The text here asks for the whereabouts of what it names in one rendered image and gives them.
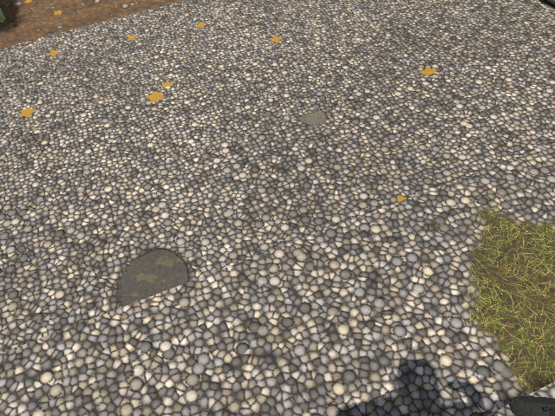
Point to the right robot hand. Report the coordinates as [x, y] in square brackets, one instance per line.
[532, 406]

